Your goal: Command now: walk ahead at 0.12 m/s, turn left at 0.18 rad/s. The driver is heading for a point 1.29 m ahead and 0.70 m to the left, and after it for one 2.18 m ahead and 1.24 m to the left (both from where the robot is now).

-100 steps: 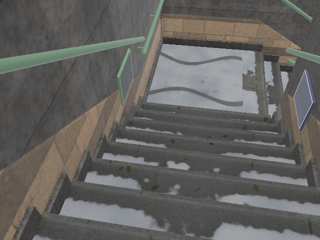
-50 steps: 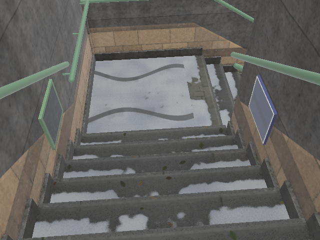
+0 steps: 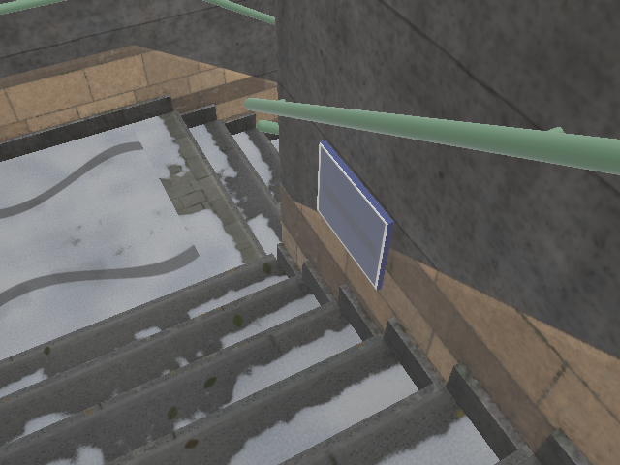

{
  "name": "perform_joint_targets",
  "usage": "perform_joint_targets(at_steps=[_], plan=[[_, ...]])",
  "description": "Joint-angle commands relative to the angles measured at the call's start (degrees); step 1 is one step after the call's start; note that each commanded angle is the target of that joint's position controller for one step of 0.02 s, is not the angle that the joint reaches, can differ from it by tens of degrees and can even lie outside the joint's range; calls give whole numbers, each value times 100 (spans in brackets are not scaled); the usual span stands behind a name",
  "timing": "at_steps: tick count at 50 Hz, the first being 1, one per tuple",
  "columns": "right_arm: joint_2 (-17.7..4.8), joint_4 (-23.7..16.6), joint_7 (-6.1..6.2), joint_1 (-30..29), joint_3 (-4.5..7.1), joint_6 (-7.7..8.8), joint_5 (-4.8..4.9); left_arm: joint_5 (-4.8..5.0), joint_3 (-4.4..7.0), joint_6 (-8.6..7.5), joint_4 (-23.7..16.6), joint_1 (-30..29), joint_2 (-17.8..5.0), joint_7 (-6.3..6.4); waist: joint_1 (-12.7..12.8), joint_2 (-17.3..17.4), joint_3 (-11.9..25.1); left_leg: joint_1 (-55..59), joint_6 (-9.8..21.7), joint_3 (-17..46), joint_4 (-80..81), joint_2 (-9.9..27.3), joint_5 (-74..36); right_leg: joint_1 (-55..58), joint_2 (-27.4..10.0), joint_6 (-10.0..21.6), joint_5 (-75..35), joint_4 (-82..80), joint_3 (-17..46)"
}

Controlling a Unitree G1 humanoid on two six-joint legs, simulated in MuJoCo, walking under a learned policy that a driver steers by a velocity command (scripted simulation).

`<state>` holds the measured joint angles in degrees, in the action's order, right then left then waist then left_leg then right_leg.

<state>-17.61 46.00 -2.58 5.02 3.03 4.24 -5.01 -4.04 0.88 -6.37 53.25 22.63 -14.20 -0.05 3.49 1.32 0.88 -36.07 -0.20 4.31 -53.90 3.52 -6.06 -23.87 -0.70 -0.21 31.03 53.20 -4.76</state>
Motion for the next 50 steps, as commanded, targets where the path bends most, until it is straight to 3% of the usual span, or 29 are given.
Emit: perform_joint_targets(at_steps=[1,2,4,5,6,7,8,9,10,11,13,14,15,17,19,20,23,25,27,29,30,31,32,34,35,38,42,46,50], plan=[[52,204,-151,1309,40,-79,-15,-249,-6,-239,-611,-975,-616,-51,-684,-303,-380,3205,-190,-639,829,-298,-2212,-3183,-527,278,-23,-1089,-251],[-93,123,-130,982,85,-21,6,-224,-94,-204,-427,-594,-458,-77,-518,-391,-524,3223,-262,-642,960,-271,-1669,-2901,-813,295,132,-792,-68],[-225,6,-120,394,62,-27,29,63,-245,-11,-203,-142,-400,-33,-48,-368,-678,1884,-228,-154,2578,255,-937,-957,-1598,281,-273,14,925],[-219,-13,-52,280,53,-25,70,116,-204,127,-38,197,-658,-13,145,-341,-685,1852,-128,-174,3310,295,-1047,-401,-1806,333,-512,195,1305],[-140,178,74,980,105,4,123,-91,-159,223,51,254,-958,-145,-153,-401,-439,3134,-61,-614,2927,-59,-1465,-948,-1816,351,-893,614,1185],[-557,306,204,1703,291,65,218,-179,-17,255,-143,-135,-1329,-178,-578,-28,-186,3893,80,-905,3203,-349,-1661,-975,-1457,184,-1207,1691,713],[-1380,453,349,2398,564,96,171,19,1,279,-401,-513,-1136,-237,-978,996,345,4573,911,-244,3999,256,-3896,-998,-716,-302,-424,3967,125],[-1957,233,312,2380,696,74,266,105,-218,342,-683,244,-138,-352,-462,1911,2105,6985,2529,1200,1945,1613,-6937,-2561,74,-672,2337,7088,-185],[-1514,191,168,2680,599,216,94,259,-224,296,-1068,-550,-357,-379,-1116,975,2046,7292,2723,1566,1579,1969,-7808,-4245,25,-756,2597,8019,507],[-1363,223,86,2649,488,283,-95,323,-183,183,-1340,-922,-480,-274,-1018,401,1454,6310,2507,1511,1489,2052,-6890,-4767,-120,-649,2051,8153,708],[-913,-243,-123,1329,182,319,20,197,-61,103,-1611,-874,-887,-37,-293,-34,396,3461,2344,2027,2038,2158,-4241,-4129,-528,-493,588,6138,1395],[-433,-218,-65,1084,-50,260,67,15,-147,113,-1625,-796,-619,50,22,-113,110,2332,1981,1682,2417,1767,-3091,-3666,-602,-409,-122,5483,1478],[-423,-210,1,1193,-89,239,68,-18,-164,192,-1569,-581,-492,83,129,78,-18,1629,1938,1522,2585,1394,-2836,-3191,-527,-430,-471,5561,1229],[-702,-407,134,1296,16,344,199,-98,-160,361,-1677,-511,-441,14,-35,166,276,1415,1972,1265,2455,743,-2789,-2940,-335,-649,-1301,4909,695],[-476,-569,249,1346,-63,299,204,-30,-269,431,-1750,-717,-187,-72,-232,-469,455,1443,1901,1125,2389,588,-1807,-2718,-479,-834,-2482,2623,665],[-553,-693,249,1157,-81,258,230,-104,-256,497,-1681,-758,-146,-133,-157,-313,278,809,1719,991,2529,245,-778,-1841,-480,-843,-2662,1513,492],[-968,-830,41,1147,81,199,251,-161,-152,614,-1582,-1009,-386,-226,-397,433,-8,393,1794,2108,3272,487,2708,-753,-137,-592,-1236,475,384],[-903,-962,2,1212,131,199,330,-30,-124,549,-1714,-1367,-538,-129,-713,509,108,1503,2058,2774,3218,780,2248,-942,121,-496,-783,-601,532],[-741,-998,27,946,93,84,404,182,-60,493,-1777,-1329,-536,-73,-597,452,369,2245,2058,3102,2894,819,1095,-436,249,-210,-1607,-2192,610],[-244,-885,56,1382,-58,57,498,334,183,425,-1625,-516,-961,8,-297,-4,1091,1658,1389,2522,1914,333,1212,1773,-494,753,-3414,-2789,1110],[392,-1305,97,1540,-221,54,397,149,404,372,-1642,-158,-1535,41,-389,-1900,1405,-652,306,778,400,-1098,3711,3359,-2181,2824,-5306,-3117,3302],[-274,-1272,224,1081,-22,-46,295,-209,453,331,-1596,376,-1296,34,389,-677,950,-2084,-96,775,-941,-1235,4699,3787,-2519,3106,-5206,-3281,4018],[-120,-1075,334,1172,-38,-147,280,-227,409,299,-1476,116,-1084,-18,20,-49,638,-2166,-259,885,-1791,-1083,4141,3186,-2411,2710,-5660,-3223,3327],[-386,-728,441,1626,76,-291,112,170,224,314,-1621,-633,-373,-159,-443,-472,702,-1661,-477,719,-2471,-746,3104,2211,-1778,2029,-5827,-3151,1983],[-286,-712,353,1790,11,-279,-21,279,295,301,-1662,-857,-438,-194,-603,-555,730,-1466,-542,287,-3073,-734,2745,1702,-1541,1905,-5849,-3031,1480],[-117,-604,86,1996,-74,-242,51,10,331,283,-1750,-1084,-623,-67,-521,-458,619,-895,-629,-56,-3975,-672,1893,451,-1273,1823,-4496,-3357,744],[-84,-671,-88,1386,-129,-203,-15,183,348,154,-1549,-752,-728,124,-68,-721,260,-1045,-634,-434,-2304,-31,1540,871,-1295,1510,-1950,-3703,466],[86,-924,-67,654,-238,-280,-43,97,529,77,-1205,36,-1031,255,482,-748,102,-963,-359,-802,-155,275,2216,1533,-1916,1539,-936,-3633,880],[-129,-774,35,1002,-103,-233,-117,99,564,-109,-1289,-367,-1027,174,209,-785,-92,132,267,-893,446,59,2658,963,-2377,1319,901,-3983,1183]])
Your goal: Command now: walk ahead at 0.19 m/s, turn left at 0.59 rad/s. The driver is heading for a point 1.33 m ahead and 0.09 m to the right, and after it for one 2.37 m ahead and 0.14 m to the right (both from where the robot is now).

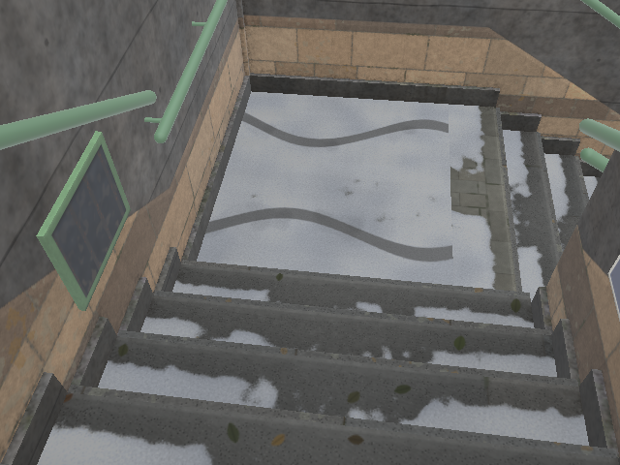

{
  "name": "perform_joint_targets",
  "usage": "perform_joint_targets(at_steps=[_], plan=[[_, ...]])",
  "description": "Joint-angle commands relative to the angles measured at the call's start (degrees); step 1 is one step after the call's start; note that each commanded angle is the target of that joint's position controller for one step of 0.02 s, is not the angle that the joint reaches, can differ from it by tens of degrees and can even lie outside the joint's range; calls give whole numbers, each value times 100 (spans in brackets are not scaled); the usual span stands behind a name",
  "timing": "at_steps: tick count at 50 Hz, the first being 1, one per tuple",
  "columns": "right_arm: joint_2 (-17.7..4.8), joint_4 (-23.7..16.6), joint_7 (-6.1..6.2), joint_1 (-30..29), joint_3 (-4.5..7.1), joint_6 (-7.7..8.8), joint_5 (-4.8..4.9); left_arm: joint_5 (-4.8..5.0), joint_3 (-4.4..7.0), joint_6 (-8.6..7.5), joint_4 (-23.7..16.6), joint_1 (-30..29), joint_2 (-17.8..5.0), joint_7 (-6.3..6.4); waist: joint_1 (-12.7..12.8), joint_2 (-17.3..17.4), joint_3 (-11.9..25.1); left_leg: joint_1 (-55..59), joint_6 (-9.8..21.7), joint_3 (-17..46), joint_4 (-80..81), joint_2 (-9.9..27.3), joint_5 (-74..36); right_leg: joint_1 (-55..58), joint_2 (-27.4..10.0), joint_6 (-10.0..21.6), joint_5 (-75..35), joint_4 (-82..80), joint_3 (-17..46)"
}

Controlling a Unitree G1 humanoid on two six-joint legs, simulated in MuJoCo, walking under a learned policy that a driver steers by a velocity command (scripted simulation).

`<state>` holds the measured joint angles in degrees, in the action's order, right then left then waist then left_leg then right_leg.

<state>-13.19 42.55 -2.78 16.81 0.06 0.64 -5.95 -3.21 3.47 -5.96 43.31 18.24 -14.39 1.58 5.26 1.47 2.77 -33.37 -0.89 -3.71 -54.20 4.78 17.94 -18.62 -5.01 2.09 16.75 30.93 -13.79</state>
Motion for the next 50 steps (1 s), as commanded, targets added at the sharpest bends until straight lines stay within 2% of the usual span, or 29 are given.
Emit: perform_joint_targets(at_steps=[1,4,5,6,7,8,10,12,14,17,20,26,28,30,31,33,34,35,36,38,39,40,41,43,46,47,48,49,50], plan=[[-572,-415,48,-233,235,200,19,32,336,-155,-293,5,-1072,17,9,-820,-286,229,453,-192,702,-171,411,373,-1958,1023,2495,-1736,1997],[-618,-39,35,313,475,534,242,-63,344,-44,-300,-406,-1110,27,-454,-342,-243,2239,677,-505,2091,-621,-435,-232,-1605,716,2631,-602,1132],[-739,190,114,967,617,677,122,-256,250,-8,-276,-535,-822,-36,-928,348,-93,3596,678,-70,2549,-608,-660,-1199,-1127,582,2163,1006,596],[-1328,466,305,2108,753,823,-19,-330,100,-4,-570,-665,-248,-177,-1192,1338,474,5142,1474,2119,2693,638,-1880,-2909,-66,248,2452,3525,415],[-1504,547,112,2860,741,914,-18,-31,-91,-102,-916,-845,139,-367,-1543,583,272,5621,2213,4155,3464,1626,-1314,-4431,865,242,2210,3272,2116],[-1038,734,-111,2455,683,860,18,236,-39,-92,-800,-1109,-94,-378,-1499,272,-930,4966,2279,4114,3701,1857,-81,-5337,539,252,1800,3505,2574],[-490,500,-355,1222,487,694,400,8,156,-71,-227,-489,-754,-281,-793,170,-707,3409,2057,2823,3374,1235,637,-4729,37,216,866,4420,1927],[3,408,-225,396,214,554,166,-337,-130,17,93,-83,-162,-414,-384,-22,-757,1216,1651,1719,3126,653,-83,-3133,-219,320,-1057,3981,1920],[181,557,47,328,51,630,60,-362,-274,96,48,-274,-52,-602,-464,-49,-393,1144,1550,1366,2964,360,-362,-3001,-270,194,-2798,2860,2111],[-156,1035,204,1355,-18,707,28,-174,-295,114,6,-972,-147,-600,-1014,153,-215,617,1472,773,2234,-28,-74,-1882,30,-71,-4891,1219,1496],[-321,1077,-14,1238,-77,591,-11,-322,-323,151,-139,-1205,-284,-617,-802,285,-643,-495,1603,1307,2016,112,567,-853,230,-55,-4108,1415,1382],[-392,1307,126,1759,-59,526,182,-201,-470,264,-220,-1854,-177,-528,-1248,112,-961,1897,1597,2386,647,298,-369,-1501,105,-56,-2452,-676,1402],[-472,1297,-1,1331,-78,397,137,-99,-374,200,450,-450,-316,-526,-631,-296,-765,1583,1448,2223,-643,113,-919,245,27,113,-2879,-1513,1393],[-450,1402,-468,1482,-8,384,-50,-143,41,50,1444,3095,-1044,-478,717,-1671,569,-1106,736,1251,-4549,-959,-919,5026,-329,1096,-5217,-289,1432],[-8,1375,-597,2159,-48,428,131,-108,126,123,1403,2966,-1509,-591,133,-1918,1621,-2615,402,701,-6792,-1328,3024,6330,-1363,2106,-7526,930,2575],[-333,489,-490,867,-49,470,427,-287,248,216,1245,1967,-1371,-595,468,-534,536,-5353,210,1059,-6970,-875,2118,5537,-2416,2547,-3494,-252,4393],[-338,598,-299,751,-78,436,323,-360,-26,240,1211,1133,-555,-606,-44,553,-87,-4889,380,1301,-5561,-254,770,3756,-1965,1922,-1614,-588,3690],[-106,773,-206,1012,-130,383,253,-368,-233,225,1156,645,-59,-603,-550,378,-646,-3798,598,1315,-4796,35,27,1699,-1521,1882,-1323,-821,3112],[-630,741,243,301,271,122,560,535,-139,217,1166,441,-209,-374,-840,-62,-872,-2509,256,1121,-3151,-21,-136,525,-1495,1455,-1902,-1089,2825],[-262,556,277,-271,174,-120,476,598,-202,95,1013,100,-370,-166,-963,-319,-1266,-332,67,532,-399,-68,-1925,-1598,-530,1077,-2161,-1645,1900],[112,891,234,252,100,-193,417,533,-132,109,1113,236,-607,-129,-1073,-668,-825,822,144,339,-483,-205,-2453,-1871,-398,968,-2876,-1414,1724],[804,1112,-337,1008,-366,109,-196,-495,-313,-144,1130,371,-186,-353,-990,-816,-804,544,337,476,-1487,7,-3656,-2247,-200,1287,-1062,-950,1528],[581,1129,-504,829,-282,269,-359,-510,-296,-225,1209,504,-82,-297,-691,-207,-881,-725,436,1079,-238,188,-4743,-1167,-326,1355,-478,-565,1808],[-138,658,-423,-539,-193,399,-116,-374,-388,-295,1268,768,-150,-250,-334,-60,-594,-792,497,966,1520,224,-5804,-557,-202,1221,-90,115,1967],[-350,385,-169,-1168,-213,259,-87,-333,-559,-187,1537,1450,-13,-283,-140,-363,-878,-182,333,634,1688,135,-4897,-731,-347,1289,442,582,2361],[-473,397,50,-1750,30,242,663,640,-244,21,1373,1179,-626,-150,63,19,-711,370,269,213,2164,-191,-5149,-372,-205,914,-96,841,2257],[-427,292,125,-2005,10,222,768,547,-257,174,1411,1352,-657,-79,307,-89,-935,474,177,221,2426,-230,-4719,-248,-157,831,-349,1083,2232],[-103,135,-129,-1917,-335,216,-231,-291,-578,6,1675,1939,-145,-202,210,-499,-1241,-332,251,754,2910,291,-3987,376,-570,1092,224,1337,2886],[-139,152,-209,-1884,-262,179,-345,-178,-461,27,1749,2020,-257,-223,309,-424,-1384,-667,311,639,3358,212,-3297,1068,-646,1231,-133,1534,3098]])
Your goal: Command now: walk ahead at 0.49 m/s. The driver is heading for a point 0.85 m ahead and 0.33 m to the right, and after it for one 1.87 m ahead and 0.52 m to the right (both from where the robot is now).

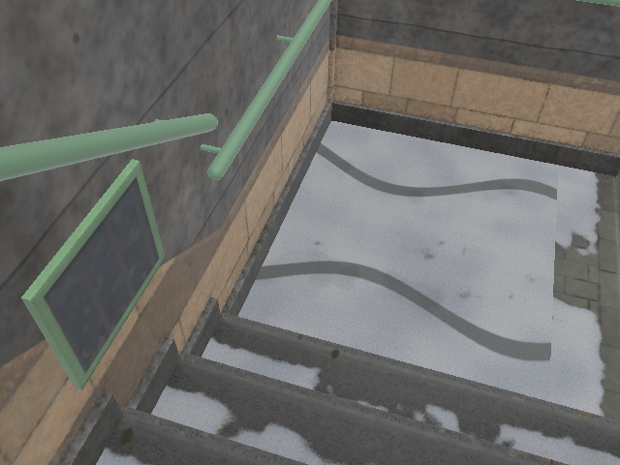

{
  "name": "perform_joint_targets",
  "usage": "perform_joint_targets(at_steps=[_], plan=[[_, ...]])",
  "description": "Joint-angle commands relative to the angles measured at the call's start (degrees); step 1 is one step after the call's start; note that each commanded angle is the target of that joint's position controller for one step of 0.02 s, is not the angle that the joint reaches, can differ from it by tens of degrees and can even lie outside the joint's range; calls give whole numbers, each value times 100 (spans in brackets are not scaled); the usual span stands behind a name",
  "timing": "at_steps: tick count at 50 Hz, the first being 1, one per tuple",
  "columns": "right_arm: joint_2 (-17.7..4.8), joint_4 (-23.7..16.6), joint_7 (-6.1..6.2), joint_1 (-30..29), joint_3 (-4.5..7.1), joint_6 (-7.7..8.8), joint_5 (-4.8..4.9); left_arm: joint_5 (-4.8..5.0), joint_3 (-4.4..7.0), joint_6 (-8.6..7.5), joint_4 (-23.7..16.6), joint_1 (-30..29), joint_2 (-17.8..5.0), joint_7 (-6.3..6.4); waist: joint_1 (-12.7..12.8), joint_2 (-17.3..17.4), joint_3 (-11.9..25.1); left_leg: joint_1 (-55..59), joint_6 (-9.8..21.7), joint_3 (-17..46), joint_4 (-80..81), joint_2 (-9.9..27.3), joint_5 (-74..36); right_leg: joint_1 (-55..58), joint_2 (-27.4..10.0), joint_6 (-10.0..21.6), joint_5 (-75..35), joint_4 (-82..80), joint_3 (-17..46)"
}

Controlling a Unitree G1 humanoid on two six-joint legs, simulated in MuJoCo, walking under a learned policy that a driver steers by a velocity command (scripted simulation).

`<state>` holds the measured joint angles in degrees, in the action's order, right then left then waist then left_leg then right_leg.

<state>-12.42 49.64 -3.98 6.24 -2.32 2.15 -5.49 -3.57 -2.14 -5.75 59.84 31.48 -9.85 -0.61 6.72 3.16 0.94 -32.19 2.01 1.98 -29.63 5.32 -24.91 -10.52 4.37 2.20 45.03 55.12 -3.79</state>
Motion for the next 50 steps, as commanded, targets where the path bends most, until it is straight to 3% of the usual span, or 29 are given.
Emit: perform_joint_targets(at_steps=[1,3,4,5,6,7,8,9,10,12,15,17,18,21,26,27,28,31,32,33,34,35,37,40,42,44,46,48,50], plan=[[-310,-506,-94,-761,-15,45,-329,-57,118,40,102,670,-759,-12,221,-370,-1133,-298,42,-21,1246,101,1137,217,-1510,1193,-3141,-549,2165],[-645,142,-2,1219,193,172,7,-203,171,135,57,217,-1087,-278,-750,124,-635,2774,165,-534,1554,-123,154,-995,-1067,931,-3693,928,1477],[-1144,697,268,2127,504,112,699,345,463,367,82,215,-1263,180,-957,-285,-128,3731,80,-509,1003,38,92,-1451,-546,824,-3317,2861,709],[-1430,899,304,2989,566,65,692,489,460,385,120,858,-717,276,-901,937,843,5914,438,204,-799,1061,-3010,-3206,167,395,800,5529,363],[-1459,857,257,3249,672,6,769,608,400,366,-76,1126,-695,386,-979,942,1880,7088,978,1080,-1637,1951,-3349,-4497,-146,261,1161,6732,537],[-1485,701,-136,3449,587,159,-165,-121,-21,154,-664,296,-59,-360,-1708,1311,2334,7327,2227,2215,-550,2146,126,-5729,-358,209,-122,6495,1082],[-1181,736,-197,2847,609,141,-257,127,110,13,-709,-334,-287,-376,-1572,3,423,5482,1932,2252,271,2168,3306,-6550,-662,248,-1480,5786,1285],[-845,711,-221,2397,493,143,-349,183,164,-44,-561,-260,-528,-302,-1237,-662,-282,3589,1756,1897,660,1899,3810,-5773,-829,321,-2510,5166,1326],[-7,565,-129,1873,199,235,-306,-25,166,-36,-553,-313,-411,-258,-648,-843,-480,2096,1592,1493,774,1640,3444,-4898,-1294,464,-3932,3119,1543],[333,489,132,1492,77,457,-103,-266,248,81,-303,-572,-503,-303,-484,-71,-712,524,1420,562,1101,1051,3367,-3818,-1297,445,-5039,1367,1371],[-119,620,222,1761,181,513,-173,-290,167,78,-80,-269,-118,-491,-325,145,-205,341,1500,171,457,913,2629,-3248,-1121,261,-5458,1410,944],[224,1053,376,2654,50,600,-152,-319,112,67,-479,-1265,-175,-444,-882,-132,-394,2116,1458,553,101,1339,2705,-4849,-1383,89,-6492,-304,1558],[325,1100,422,2787,-11,618,-106,-218,112,51,-461,-1411,-255,-374,-933,-535,-405,1850,1210,1,-244,1061,3072,-4261,-1290,23,-7698,-1456,1416],[326,998,265,2277,-98,513,-251,-235,157,217,-673,-1744,-357,-424,-602,49,-525,-290,836,-650,-173,618,4045,-1620,-949,177,-7920,-868,560],[-163,1471,497,3361,65,353,28,-227,111,256,-1150,-3292,-454,-413,-1344,-205,-1363,2749,794,111,-960,1292,3571,-3322,-1195,169,-6015,-2962,517],[-360,1424,464,3319,111,324,-293,-330,106,210,-1028,-2643,-346,-387,-1005,79,-1016,2256,711,34,-1368,1369,2448,-2130,-941,156,-6115,-1582,179],[-160,1299,488,2888,125,277,57,-217,212,154,-886,-2920,-660,-381,-1152,-426,-1092,2389,552,-405,-1694,1076,3040,-2169,-1025,189,-5498,-3035,193],[-773,1433,44,2709,322,78,-182,-116,659,31,140,-134,-1337,-275,78,-914,-282,1013,199,-1099,-4784,406,2357,2054,-552,413,-6729,-3948,-621],[-22,1481,-215,3517,198,57,-221,-243,858,102,561,1386,-1942,-297,167,-2062,1346,-901,-343,-1151,-7853,-286,6295,5107,-1615,1795,-10380,-1874,721],[110,923,-363,2778,174,177,-34,-191,930,102,714,2059,-2055,-267,523,-1570,2331,-2064,-390,-486,-8678,-440,7446,6461,-2157,2229,-10782,-1499,1724],[-278,124,-244,1015,319,381,274,-264,894,-9,917,2149,-1834,-178,980,-875,1320,-3233,-432,-391,-8736,-545,7498,5740,-2209,2196,-9598,-1874,2094],[-433,-453,-32,262,375,507,423,-33,833,-81,550,1084,-1600,-254,619,-834,645,-3997,-418,-97,-8193,-353,7182,4626,-2558,2314,-7082,-2400,2787],[-177,-150,261,745,304,530,88,-120,268,-89,-119,-929,-179,-287,-623,380,-584,-2179,131,779,-4574,558,4520,575,-2174,1564,-5033,-2857,2026],[147,47,267,1182,256,230,-54,45,214,-123,-348,-1212,-550,-311,-1013,-663,-681,481,76,-2,-3337,180,3175,-2878,-1369,1821,-4475,-3166,1635],[170,81,107,1247,120,274,-63,-211,130,-252,-416,-911,-330,-176,-773,-197,-327,487,-128,398,-2707,176,601,-2978,-957,1459,-3926,-1959,1580],[-103,-22,192,899,85,277,72,-190,124,-283,-587,-845,-367,3,-460,-85,-265,1273,-295,222,-699,90,-1019,-3328,-396,928,-2340,-1101,1083],[-257,-438,192,658,149,139,100,-329,148,-209,-796,-1005,-889,-103,-788,-459,-355,2686,-422,-331,-1216,-257,203,-4412,-446,1030,-1725,-990,1654],[-405,-543,178,811,224,112,-48,-225,112,-178,-923,-652,-829,-202,-911,-493,-575,2590,-372,-210,-559,-302,1791,-3573,-685,1127,-1766,-295,2457],[-844,-272,140,1227,368,194,157,-81,200,2,-887,-532,-1115,-272,-993,-48,-674,2658,-73,-24,1672,-217,1168,-2028,-546,1028,-2044,957,2847]])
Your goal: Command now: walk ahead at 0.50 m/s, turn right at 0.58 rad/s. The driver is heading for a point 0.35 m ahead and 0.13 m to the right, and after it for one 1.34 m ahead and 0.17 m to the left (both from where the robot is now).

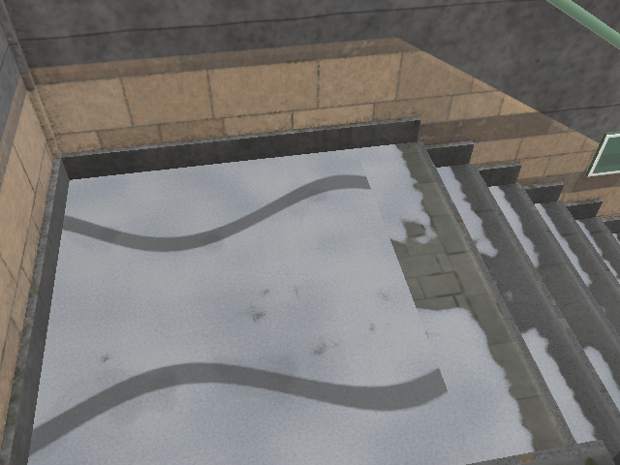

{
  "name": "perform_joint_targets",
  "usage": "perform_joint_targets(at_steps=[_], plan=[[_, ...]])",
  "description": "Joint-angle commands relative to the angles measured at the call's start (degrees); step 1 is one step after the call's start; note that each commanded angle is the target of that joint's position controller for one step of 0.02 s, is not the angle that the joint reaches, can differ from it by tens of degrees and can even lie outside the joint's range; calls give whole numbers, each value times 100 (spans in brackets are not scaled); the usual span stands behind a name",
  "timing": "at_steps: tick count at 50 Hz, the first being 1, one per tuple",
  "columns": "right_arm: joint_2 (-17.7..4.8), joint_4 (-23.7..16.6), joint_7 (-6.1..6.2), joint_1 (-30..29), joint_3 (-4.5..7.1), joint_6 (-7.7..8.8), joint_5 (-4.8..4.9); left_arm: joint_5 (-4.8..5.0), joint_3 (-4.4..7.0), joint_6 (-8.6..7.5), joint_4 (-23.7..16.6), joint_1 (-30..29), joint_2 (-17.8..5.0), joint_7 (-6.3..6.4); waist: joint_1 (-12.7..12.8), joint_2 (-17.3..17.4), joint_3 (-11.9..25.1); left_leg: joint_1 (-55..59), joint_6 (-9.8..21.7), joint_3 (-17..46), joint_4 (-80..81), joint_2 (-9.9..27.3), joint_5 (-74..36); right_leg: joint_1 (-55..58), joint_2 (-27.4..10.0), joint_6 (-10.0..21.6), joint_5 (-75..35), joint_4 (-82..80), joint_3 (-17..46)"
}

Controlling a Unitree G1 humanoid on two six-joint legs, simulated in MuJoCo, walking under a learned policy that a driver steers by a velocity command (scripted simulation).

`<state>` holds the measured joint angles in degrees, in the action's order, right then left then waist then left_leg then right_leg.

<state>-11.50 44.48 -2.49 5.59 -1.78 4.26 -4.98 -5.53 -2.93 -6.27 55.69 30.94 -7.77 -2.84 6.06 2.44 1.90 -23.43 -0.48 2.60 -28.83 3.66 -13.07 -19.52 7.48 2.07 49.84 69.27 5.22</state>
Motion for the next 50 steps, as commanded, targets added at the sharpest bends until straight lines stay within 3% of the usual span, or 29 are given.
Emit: perform_joint_targets(at_steps=[1,2,3,4,5,6,8,9,10,13,15,17,19,22,25,28,30,32,33,34,35,36,37,38,40,42,44,47,50], plan=[[-1337,487,32,2086,540,80,233,9,338,118,-534,-571,-1562,-233,-1252,-79,-303,2867,500,-348,1316,81,-270,-1127,-747,863,-3862,609,1757],[-1654,869,-45,3103,686,142,34,45,287,107,-180,496,-828,-454,-1224,794,829,4831,1491,221,-232,895,-2571,-2308,-203,354,-3180,2795,1158],[-2114,628,-145,3049,731,137,-79,365,207,42,-327,1485,-172,-459,-625,1565,1598,6119,2771,1371,-1702,2156,-6500,-4598,300,-40,-282,6158,75],[-2039,603,-253,3304,830,5,-214,458,283,66,-822,526,-832,-449,-1398,884,1340,5949,3176,2947,-811,2717,-4488,-6158,67,-257,-563,6652,133],[-1554,641,-254,2692,693,18,-72,432,390,112,-1116,-648,-1062,-266,-1323,324,298,4779,2780,2841,-371,2822,-2171,-7020,-362,-306,-1401,6402,189],[-414,636,-271,2079,299,45,-134,322,308,180,-989,-702,-835,-164,-913,-721,-115,3378,2074,2139,-72,2345,40,-6306,-912,-45,-2902,4918,814],[291,863,-81,1750,39,131,-78,175,236,240,-866,-534,-453,-271,-167,-365,-980,482,1388,783,557,1501,344,-4435,-1605,337,-4162,3045,479],[258,838,96,1431,43,294,58,-28,222,253,-761,-624,-359,-421,-184,48,-997,-249,1176,165,838,897,913,-3639,-1641,432,-4945,1668,172],[241,809,183,1243,6,458,176,12,293,262,-722,-965,-535,-512,-479,-126,-962,-1114,1354,-318,999,641,1735,-2715,-1481,393,-6148,11,-75],[-856,1724,186,2808,141,483,-181,267,379,244,-732,-1452,-653,-607,-604,87,-722,315,1439,547,586,1449,292,-3486,-1310,231,-6213,204,317],[-1035,1658,77,2580,168,480,-151,120,488,158,-807,-1844,-1028,-438,-526,-107,-397,1526,1206,450,215,1549,-1064,-3926,-1133,247,-5652,-224,243],[-516,1956,144,2907,40,436,-193,-20,367,158,-841,-2073,-844,-289,-791,-125,-500,2952,1105,542,-125,1563,19,-5129,-1392,135,-6188,-875,1018],[-229,2260,268,3688,-27,396,-165,106,299,181,-990,-2730,-647,-265,-1084,73,-804,3846,932,445,-230,1570,39,-6016,-1322,47,-6275,-1379,729],[181,2062,431,3758,-189,441,9,153,229,148,-1154,-3541,-625,-459,-1226,-54,-955,2493,541,-687,-359,822,269,-4124,-1459,15,-7827,-2725,-282],[-480,1798,252,3185,-27,429,-25,163,294,201,-1237,-3610,-774,-559,-1047,110,-1172,-30,373,-1320,-179,591,1418,-747,-1035,73,-7833,-2550,-1025],[-1043,1858,429,3315,200,384,199,-35,380,288,-1109,-3857,-1100,-472,-1216,9,-1517,1850,109,-1014,-921,889,736,-1607,-1206,-11,-6974,-4256,-869],[-792,2101,528,3882,197,147,236,-81,340,329,-656,-3482,-981,-311,-1396,28,-1384,2863,20,-695,-1883,852,83,-1410,-1203,-112,-7335,-5513,-823],[-841,2085,119,3848,236,-92,31,84,659,224,162,-1546,-1498,-58,-772,-460,-643,1342,-155,-798,-3352,508,768,2171,-1097,163,-9272,-5948,-1195],[-528,1836,-198,3529,172,-146,-48,60,790,220,468,-229,-1754,32,-161,-869,535,-538,-403,-955,-4653,271,2430,5192,-1602,901,-10353,-4741,-988],[324,1607,-442,3850,4,-138,-3,36,896,374,910,1286,-2019,57,-41,-1795,2863,-1681,-750,-762,-7756,-137,6853,8096,-3365,2697,-13723,-2410,303],[-451,1416,312,2987,345,-89,1196,601,780,495,730,616,-1646,201,320,-557,1658,-3131,-232,-400,-7655,-460,6999,6593,-3974,1981,-15344,-2857,808],[-430,1313,558,2608,327,-94,995,670,714,534,533,26,-1573,301,165,-485,1179,-2922,-73,-197,-7132,-177,6584,5462,-3696,1530,-13693,-3430,497],[-313,722,-104,1963,153,6,225,63,717,429,464,-486,-1595,20,-196,-791,2059,-1913,-212,-42,-7492,598,7051,4339,-3431,1793,-10732,-3636,29],[-499,855,-205,1994,304,79,85,188,654,274,142,-1144,-1323,-72,-626,-546,868,-1714,-244,-2,-6005,699,6331,2511,-3118,1599,-10138,-3933,-290],[-314,1299,-203,2760,310,83,197,238,648,32,-60,-1976,-1258,-66,-1257,-138,-181,106,-408,-125,-4356,490,4043,-580,-2459,1234,-8630,-4931,-1027],[-151,1619,-251,3206,379,141,313,247,615,-115,-144,-2421,-1260,-92,-1624,-459,-183,1168,-535,-301,-3422,344,2412,-1650,-2147,1145,-7917,-4937,-1509],[-117,1546,-254,3499,403,177,200,198,651,-126,-305,-2592,-1380,-76,-1710,-597,39,1772,-465,-373,-3918,157,1869,-2015,-2300,1221,-7464,-4505,-1393],[-618,380,84,1941,577,280,53,114,825,-3,-549,-2625,-1456,140,-1094,-718,12,356,-231,248,-4363,290,3180,-591,-3387,1346,-7020,-3999,-543],[-290,-204,461,515,492,104,-44,314,965,-108,-191,-1073,-1568,598,-132,-446,-317,-1257,-421,-104,-2743,434,4223,1127,-3572,1022,-6441,-3505,-248]])
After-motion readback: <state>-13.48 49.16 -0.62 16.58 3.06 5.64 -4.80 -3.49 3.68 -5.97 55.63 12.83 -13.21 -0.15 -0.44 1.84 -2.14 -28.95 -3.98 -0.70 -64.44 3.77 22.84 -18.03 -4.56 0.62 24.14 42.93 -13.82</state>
